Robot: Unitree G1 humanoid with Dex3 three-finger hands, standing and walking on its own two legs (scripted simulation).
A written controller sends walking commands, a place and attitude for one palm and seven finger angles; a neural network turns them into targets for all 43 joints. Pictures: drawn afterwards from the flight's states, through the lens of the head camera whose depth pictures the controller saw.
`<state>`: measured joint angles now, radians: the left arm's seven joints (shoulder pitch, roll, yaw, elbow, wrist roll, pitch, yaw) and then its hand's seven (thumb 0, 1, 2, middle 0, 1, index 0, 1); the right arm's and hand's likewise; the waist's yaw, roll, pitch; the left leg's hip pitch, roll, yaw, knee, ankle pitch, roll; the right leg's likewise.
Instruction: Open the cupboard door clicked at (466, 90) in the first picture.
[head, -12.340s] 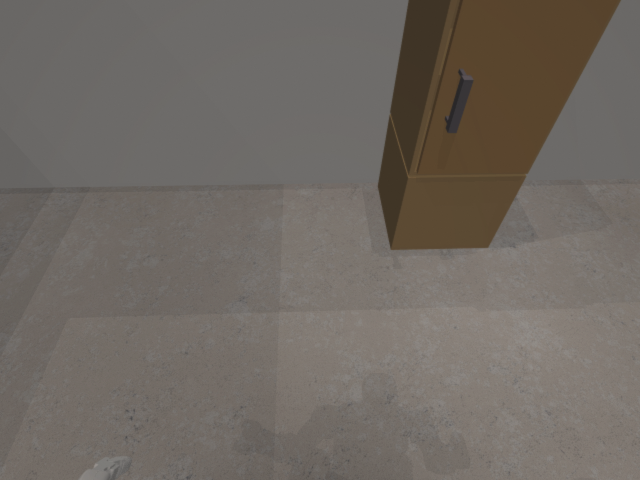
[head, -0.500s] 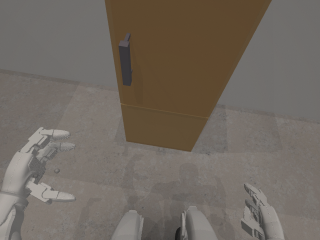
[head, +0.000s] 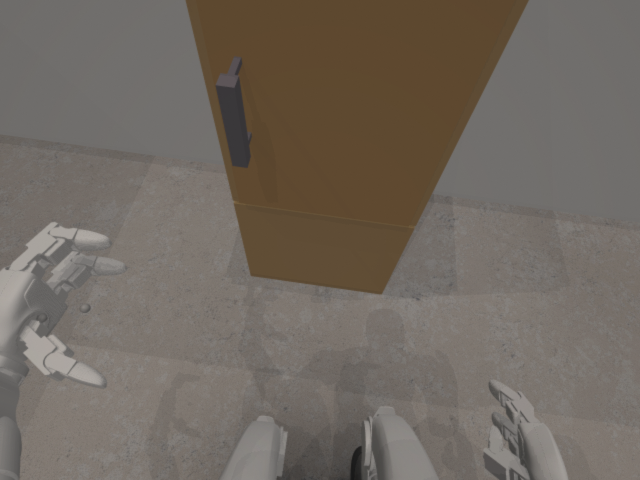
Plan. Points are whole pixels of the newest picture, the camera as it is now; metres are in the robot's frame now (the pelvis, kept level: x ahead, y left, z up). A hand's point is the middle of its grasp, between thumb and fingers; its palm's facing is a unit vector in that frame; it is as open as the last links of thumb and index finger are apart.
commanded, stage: raise the hand with hooked fingers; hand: left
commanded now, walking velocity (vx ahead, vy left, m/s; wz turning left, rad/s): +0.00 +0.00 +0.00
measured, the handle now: (239, 115) +0.60 +0.16 +0.04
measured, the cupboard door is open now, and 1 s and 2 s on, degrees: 0 0 0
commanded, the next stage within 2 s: move the hooked fingers beside the handle in 0.40 s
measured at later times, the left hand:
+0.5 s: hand (92, 316) +0.28 +0.26 +0.05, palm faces -0.08 -0.99 -0.06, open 14.0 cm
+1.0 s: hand (129, 245) +0.36 +0.25 +0.05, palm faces -0.10 -0.99 -0.03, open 14.0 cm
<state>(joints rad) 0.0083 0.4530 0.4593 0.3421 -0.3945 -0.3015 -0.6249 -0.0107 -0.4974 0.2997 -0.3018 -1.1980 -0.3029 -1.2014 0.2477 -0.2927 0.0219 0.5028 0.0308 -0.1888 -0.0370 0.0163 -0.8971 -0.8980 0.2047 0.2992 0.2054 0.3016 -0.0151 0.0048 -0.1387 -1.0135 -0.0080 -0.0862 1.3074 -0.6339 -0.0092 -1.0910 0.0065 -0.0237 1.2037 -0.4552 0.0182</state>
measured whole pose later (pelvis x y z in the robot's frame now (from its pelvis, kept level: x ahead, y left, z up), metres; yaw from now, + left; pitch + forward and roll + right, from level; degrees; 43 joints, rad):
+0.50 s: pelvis +0.00 -0.01 +0.00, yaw +0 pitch +19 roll -2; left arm 0.02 0.43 0.45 0.36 -0.39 -0.33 -0.62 -0.01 -0.50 0.30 -0.30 -1.20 -0.30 -1.20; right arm 0.25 -0.28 0.03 0.48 0.03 -0.17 -0.05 0.02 -0.90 -0.90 0.20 0.30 0.20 0.30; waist -0.02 0.01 -0.14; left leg -1.00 -0.01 -0.08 1.30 -0.62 -0.02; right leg -1.09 0.01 -0.02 1.20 -0.45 0.01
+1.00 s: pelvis -0.01 +0.00 +0.00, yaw -1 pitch +21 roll -2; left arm -0.32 0.48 0.43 0.60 -0.30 -0.30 -0.56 -0.01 -0.50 0.30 -0.30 -1.20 -0.30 -1.20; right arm 0.28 -0.28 0.04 0.52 0.03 -0.12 -0.04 0.01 -0.90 -0.90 0.20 0.30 0.20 0.30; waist -0.06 0.00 -0.14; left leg -1.05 -0.01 -0.06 1.29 -0.61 -0.01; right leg -1.14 0.01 0.00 1.20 -0.43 0.02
